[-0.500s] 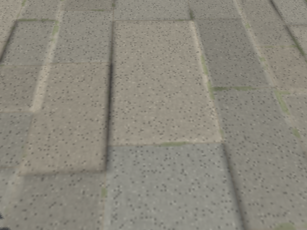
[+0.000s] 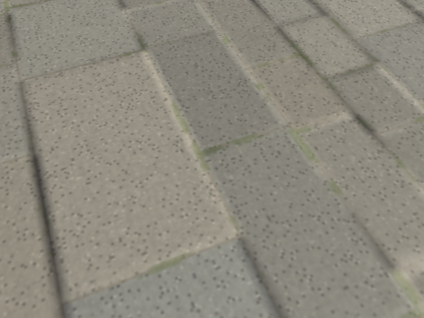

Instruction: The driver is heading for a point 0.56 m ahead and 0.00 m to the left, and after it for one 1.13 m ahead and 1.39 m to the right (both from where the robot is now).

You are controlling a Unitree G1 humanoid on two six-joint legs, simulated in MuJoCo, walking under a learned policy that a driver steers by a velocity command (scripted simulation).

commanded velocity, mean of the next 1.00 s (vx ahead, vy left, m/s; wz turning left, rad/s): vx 0.38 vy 0.00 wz -0.36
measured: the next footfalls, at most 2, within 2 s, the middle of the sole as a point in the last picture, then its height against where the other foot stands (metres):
left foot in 0.48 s outside the picture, level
right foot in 0.98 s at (259, 285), level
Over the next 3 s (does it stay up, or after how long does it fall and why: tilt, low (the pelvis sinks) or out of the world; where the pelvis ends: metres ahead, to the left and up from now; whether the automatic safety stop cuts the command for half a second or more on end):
stays up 0.48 -0.11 0.03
